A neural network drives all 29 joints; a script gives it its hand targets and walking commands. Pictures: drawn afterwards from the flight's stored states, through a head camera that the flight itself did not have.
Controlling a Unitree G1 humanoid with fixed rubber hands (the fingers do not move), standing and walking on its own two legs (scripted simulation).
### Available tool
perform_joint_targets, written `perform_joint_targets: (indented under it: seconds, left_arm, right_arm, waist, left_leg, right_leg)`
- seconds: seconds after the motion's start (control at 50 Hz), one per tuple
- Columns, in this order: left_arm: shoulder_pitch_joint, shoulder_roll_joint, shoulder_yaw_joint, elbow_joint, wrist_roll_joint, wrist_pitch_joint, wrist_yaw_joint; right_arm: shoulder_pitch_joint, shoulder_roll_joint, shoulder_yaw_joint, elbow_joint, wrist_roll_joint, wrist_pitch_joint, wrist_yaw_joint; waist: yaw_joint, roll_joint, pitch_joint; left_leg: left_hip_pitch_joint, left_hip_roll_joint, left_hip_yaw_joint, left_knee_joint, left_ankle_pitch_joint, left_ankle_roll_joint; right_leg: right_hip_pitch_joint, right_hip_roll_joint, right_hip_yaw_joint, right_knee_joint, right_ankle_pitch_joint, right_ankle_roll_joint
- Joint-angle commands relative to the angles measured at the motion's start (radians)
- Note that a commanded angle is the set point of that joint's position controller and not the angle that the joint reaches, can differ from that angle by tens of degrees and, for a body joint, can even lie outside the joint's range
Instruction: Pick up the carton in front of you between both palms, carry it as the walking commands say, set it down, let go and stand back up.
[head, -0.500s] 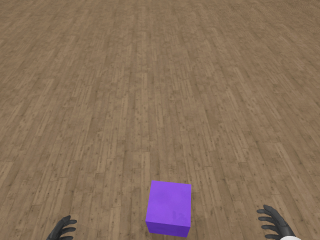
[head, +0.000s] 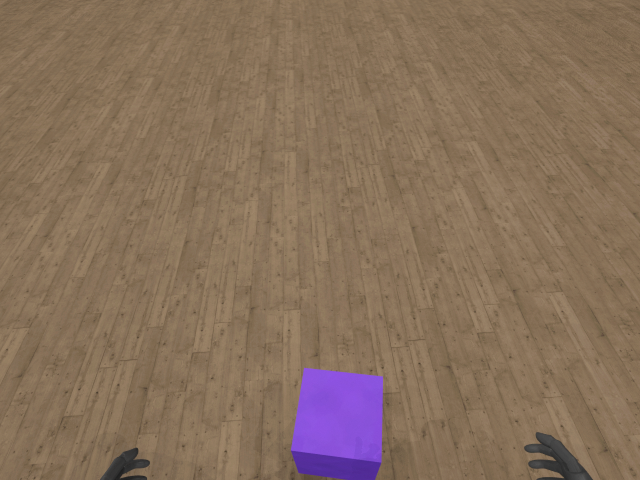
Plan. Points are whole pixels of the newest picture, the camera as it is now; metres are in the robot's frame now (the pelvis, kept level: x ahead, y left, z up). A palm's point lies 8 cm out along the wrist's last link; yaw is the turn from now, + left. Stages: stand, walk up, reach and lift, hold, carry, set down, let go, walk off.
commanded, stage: stand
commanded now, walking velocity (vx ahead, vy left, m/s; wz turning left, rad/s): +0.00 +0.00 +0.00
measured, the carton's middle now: (339, 426) +0.36 -0.01 -0.65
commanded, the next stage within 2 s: none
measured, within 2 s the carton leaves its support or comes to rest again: neither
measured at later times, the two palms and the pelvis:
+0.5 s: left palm out of the picture +0.08 +0.31 -0.09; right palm out of the picture +0.08 -0.30 -0.10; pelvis -0.02 +0.00 +0.00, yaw +0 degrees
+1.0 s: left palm out of the picture +0.07 +0.31 -0.10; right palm out of the picture +0.07 -0.31 -0.10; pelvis -0.02 +0.00 +0.01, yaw +0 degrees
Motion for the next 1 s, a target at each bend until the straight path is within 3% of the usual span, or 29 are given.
perform_joint_targets:
  seconds: [0.0, 0.44, 0.98]
  left_arm:
    - [-0.027, 0.163, 0.035, -0.035, -0.001, -0.012, 0.003]
    - [-0.048, 0.191, 0.024, 0.066, -0.005, -0.016, -0.004]
    - [-0.068, 0.211, 0.015, 0.128, -0.01, -0.018, -0.008]
  right_arm:
    - [-0.032, -0.154, -0.031, -0.036, 0.001, -0.013, -0.004]
    - [-0.045, -0.18, -0.02, 0.067, 0.007, -0.017, 0.003]
    - [-0.055, -0.197, -0.018, 0.121, 0.014, -0.018, 0.009]
  waist:
    - [0.002, -0.009, -0.044]
    - [0.003, -0.013, -0.008]
    - [0.004, -0.012, -0.006]
  left_leg:
    - [-0.002, 0.097, -0.066, -0.055, 0.298, 0.011]
    - [-0.006, 0.105, -0.082, -0.114, 0.198, 0.018]
    - [0.003, 0.115, -0.085, -0.135, 0.202, 0.024]
  right_leg:
    - [0.027, -0.103, 0.077, -0.06, 0.281, -0.007]
    - [0.031, -0.114, 0.089, -0.121, 0.195, -0.011]
    - [0.045, -0.122, 0.092, -0.139, 0.202, -0.015]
